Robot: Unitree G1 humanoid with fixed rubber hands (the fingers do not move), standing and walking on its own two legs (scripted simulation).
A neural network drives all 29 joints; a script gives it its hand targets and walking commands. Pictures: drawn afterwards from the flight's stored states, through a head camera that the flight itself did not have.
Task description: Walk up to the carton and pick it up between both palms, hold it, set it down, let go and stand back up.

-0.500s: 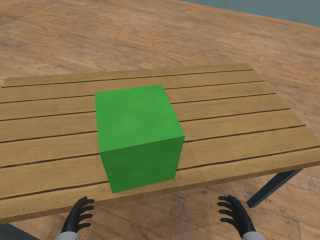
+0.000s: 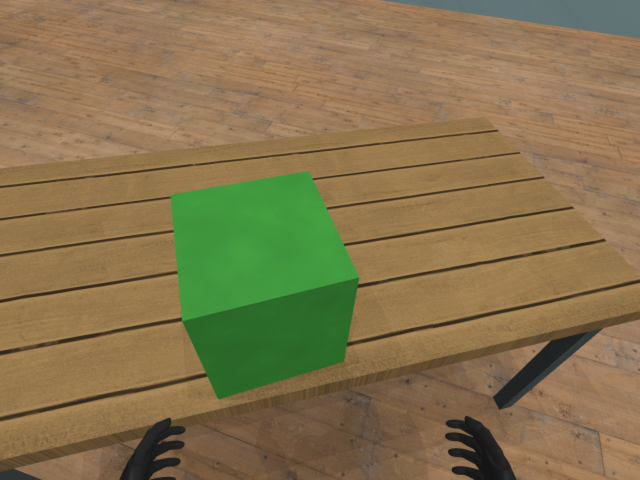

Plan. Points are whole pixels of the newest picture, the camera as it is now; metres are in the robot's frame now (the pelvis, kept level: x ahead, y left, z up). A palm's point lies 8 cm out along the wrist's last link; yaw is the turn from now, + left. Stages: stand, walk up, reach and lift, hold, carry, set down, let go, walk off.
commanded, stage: let go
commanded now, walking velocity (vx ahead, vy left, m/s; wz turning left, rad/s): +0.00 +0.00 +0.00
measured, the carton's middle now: (263, 284) +0.40 +0.10 -0.01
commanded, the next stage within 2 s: stand in 0.40 s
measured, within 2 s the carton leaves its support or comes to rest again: neither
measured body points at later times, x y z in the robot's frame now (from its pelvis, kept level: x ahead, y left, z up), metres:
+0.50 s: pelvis +0.01 +0.00 +0.00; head +0.02 +0.01 +0.45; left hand +0.16 +0.23 -0.11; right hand +0.15 -0.23 -0.11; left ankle +0.03 +0.12 -0.74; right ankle -0.03 -0.09 -0.74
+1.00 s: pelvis +0.01 +0.00 +0.00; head -0.02 +0.00 +0.45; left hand -0.05 +0.21 -0.17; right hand +0.01 -0.22 -0.16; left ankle +0.03 +0.12 -0.74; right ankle -0.03 -0.09 -0.74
